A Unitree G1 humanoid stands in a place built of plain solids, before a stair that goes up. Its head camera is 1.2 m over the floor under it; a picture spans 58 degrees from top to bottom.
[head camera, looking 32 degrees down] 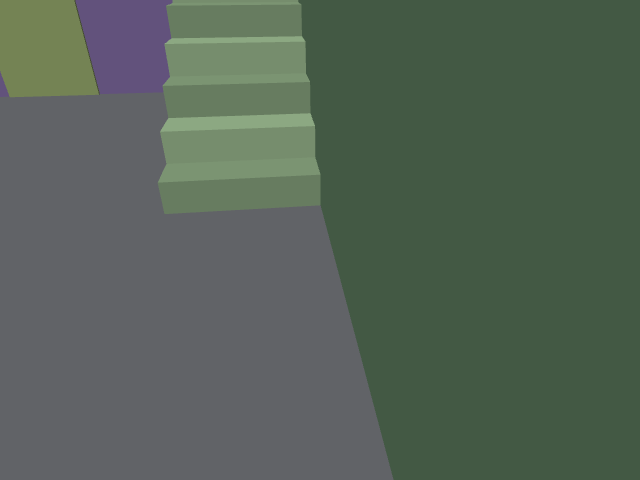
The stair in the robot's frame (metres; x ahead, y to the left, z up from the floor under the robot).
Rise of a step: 0.20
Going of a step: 0.27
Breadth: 0.91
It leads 7 degrees to the left of straight ahead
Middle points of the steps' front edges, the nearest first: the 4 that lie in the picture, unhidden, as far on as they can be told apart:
2.26 0.45 0.20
2.53 0.48 0.40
2.80 0.52 0.60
3.07 0.55 0.80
